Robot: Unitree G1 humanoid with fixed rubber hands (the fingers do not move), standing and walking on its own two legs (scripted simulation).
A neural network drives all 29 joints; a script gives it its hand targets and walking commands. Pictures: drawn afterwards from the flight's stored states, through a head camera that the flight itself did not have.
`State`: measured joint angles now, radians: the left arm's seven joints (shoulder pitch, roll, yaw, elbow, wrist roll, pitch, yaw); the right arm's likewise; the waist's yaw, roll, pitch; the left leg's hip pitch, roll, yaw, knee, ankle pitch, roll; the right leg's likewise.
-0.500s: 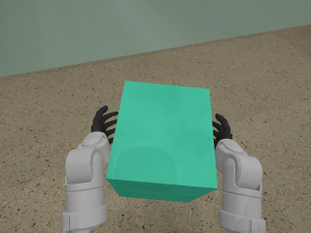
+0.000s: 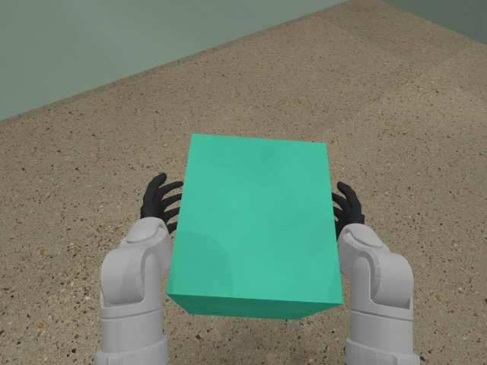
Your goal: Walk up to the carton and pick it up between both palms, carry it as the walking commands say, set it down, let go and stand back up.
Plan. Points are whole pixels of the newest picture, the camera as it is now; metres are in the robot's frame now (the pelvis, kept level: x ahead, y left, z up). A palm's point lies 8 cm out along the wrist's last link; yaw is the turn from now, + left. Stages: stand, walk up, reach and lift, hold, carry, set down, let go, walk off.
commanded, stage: carry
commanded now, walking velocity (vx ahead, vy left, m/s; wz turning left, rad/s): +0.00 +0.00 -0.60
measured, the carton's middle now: (250, 237) +0.33 +0.02 +0.02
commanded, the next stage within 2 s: none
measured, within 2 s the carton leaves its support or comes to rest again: neither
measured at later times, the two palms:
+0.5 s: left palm (218, 267) +0.25 +0.06 +0.08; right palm (445, 350) +0.17 -0.21 +0.08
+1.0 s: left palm (290, 358) +0.15 -0.03 +0.08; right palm out of the picture -0.01 -0.26 +0.08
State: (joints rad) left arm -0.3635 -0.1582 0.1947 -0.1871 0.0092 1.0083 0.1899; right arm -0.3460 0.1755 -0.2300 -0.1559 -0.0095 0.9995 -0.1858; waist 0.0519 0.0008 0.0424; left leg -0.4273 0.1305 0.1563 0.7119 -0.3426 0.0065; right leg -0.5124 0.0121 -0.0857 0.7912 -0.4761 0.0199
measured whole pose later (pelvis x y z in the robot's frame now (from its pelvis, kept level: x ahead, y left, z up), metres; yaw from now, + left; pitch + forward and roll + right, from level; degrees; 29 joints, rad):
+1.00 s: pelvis -0.20 +0.05 +0.00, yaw -33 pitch +4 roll +1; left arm -0.42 -0.19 0.22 -0.13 0.07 0.99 0.18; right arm -0.42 0.15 -0.28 -0.08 0.02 0.99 -0.18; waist -0.04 -0.08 0.03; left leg -0.40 0.02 0.10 0.68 -0.33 0.00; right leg -0.59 0.05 0.05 0.59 -0.14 -0.01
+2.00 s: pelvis -0.37 +0.19 +0.00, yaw -68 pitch +4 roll +0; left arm -0.45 -0.21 0.23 -0.06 0.08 0.99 0.18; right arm -0.42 0.14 -0.31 -0.06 0.02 1.01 -0.18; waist -0.03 -0.03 0.01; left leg -0.49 0.04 0.07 0.88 -0.46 -0.07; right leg -0.53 0.04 -0.02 0.54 -0.08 -0.06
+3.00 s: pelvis -0.45 +0.41 +0.00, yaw -103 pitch +3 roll -1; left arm -0.46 -0.18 0.21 -0.02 0.05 1.01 0.18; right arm -0.39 0.13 -0.28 -0.07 -0.01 1.02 -0.18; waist 0.02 0.01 0.01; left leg -0.55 0.13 0.10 0.99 -0.54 -0.08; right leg -0.47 0.02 -0.07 0.62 -0.21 -0.05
